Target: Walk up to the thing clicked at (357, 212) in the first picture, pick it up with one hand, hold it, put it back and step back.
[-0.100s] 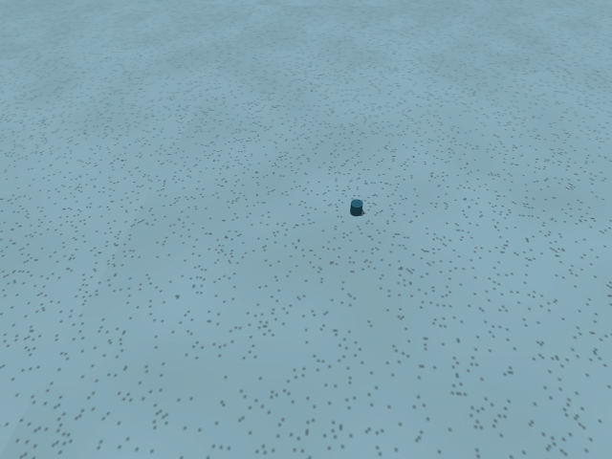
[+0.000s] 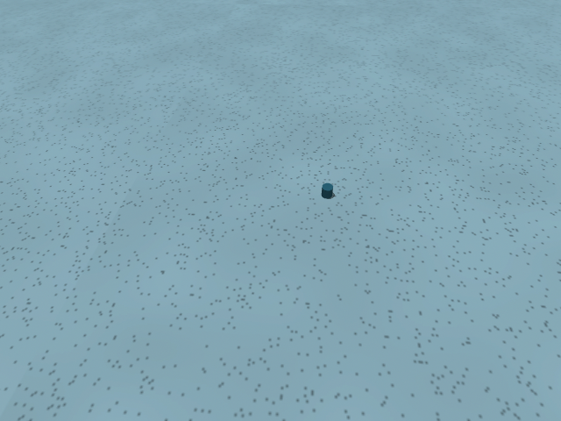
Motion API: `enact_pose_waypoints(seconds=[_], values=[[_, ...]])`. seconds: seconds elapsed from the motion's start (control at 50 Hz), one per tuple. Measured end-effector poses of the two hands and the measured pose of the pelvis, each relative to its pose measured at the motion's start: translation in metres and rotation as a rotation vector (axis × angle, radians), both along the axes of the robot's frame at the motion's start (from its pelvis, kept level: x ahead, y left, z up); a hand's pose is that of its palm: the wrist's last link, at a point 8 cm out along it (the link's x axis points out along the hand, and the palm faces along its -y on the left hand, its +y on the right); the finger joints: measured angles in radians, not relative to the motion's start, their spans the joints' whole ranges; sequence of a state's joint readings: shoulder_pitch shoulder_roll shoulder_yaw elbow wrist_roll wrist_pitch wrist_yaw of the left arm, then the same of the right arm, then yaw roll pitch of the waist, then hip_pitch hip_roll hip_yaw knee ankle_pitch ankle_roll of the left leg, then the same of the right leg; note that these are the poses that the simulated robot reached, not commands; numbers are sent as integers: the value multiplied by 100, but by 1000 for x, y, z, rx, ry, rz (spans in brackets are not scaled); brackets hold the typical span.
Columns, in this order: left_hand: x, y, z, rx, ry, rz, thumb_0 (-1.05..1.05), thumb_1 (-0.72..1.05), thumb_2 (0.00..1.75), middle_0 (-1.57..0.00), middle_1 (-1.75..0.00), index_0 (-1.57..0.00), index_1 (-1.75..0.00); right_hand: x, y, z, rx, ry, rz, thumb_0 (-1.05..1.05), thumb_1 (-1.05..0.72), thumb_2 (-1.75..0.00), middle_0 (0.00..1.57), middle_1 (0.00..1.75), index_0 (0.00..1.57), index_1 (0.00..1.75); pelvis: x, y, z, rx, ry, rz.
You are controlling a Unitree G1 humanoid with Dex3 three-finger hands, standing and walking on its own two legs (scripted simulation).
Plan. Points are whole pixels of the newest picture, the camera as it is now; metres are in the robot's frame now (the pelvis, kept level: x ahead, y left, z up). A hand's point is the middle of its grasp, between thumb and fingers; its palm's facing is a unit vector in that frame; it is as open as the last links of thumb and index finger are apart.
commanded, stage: stand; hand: left
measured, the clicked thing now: (327, 190) +1.27 -0.19 -0.75
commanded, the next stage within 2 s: walk up in 1.02 s
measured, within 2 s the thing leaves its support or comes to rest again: neither
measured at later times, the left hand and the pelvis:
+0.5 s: hand out of the picture +0.08 +0.25 -0.16, palm faces -0.02 -0.94 -0.34, open 7.4 cm; pelvis +0.01 +0.00 +0.00, yaw +0 degrees
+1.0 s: hand out of the picture +0.08 +0.25 -0.16, palm faces -0.02 -0.94 -0.34, open 7.4 cm; pelvis +0.01 +0.00 +0.00, yaw +0 degrees
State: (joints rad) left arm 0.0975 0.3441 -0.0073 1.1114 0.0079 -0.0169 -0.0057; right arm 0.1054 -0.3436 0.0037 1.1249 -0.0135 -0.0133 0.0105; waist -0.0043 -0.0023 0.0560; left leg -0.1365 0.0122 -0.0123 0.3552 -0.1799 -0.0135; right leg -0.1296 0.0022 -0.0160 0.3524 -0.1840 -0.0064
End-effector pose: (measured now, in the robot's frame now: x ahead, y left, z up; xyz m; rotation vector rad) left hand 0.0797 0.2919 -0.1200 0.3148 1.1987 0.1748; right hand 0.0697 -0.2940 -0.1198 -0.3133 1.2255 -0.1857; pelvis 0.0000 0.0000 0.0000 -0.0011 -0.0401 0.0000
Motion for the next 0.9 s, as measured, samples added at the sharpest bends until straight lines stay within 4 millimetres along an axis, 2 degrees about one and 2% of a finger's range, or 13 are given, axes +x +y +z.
enact_pose_waypoints(seconds=[0.34, 0.9], values=[[-7, 3, 1, 7, 26, 26, 1, 90, 90, -21, -30, -21, -30, 12, 1, 0, 0, -10, 12, 1, -91, -90, 20, 30, 20, 30, 5, -1, 1, 2, -2, 2], [-4, 1, 2, 8, 25, 27, 1, 90, 90, -21, -30, -21, -30, 9, -3, 0, -2, 5, 11, 1, -91, -90, 20, 30, 20, 30, 9, -4, 1, 2, 0, 3]])
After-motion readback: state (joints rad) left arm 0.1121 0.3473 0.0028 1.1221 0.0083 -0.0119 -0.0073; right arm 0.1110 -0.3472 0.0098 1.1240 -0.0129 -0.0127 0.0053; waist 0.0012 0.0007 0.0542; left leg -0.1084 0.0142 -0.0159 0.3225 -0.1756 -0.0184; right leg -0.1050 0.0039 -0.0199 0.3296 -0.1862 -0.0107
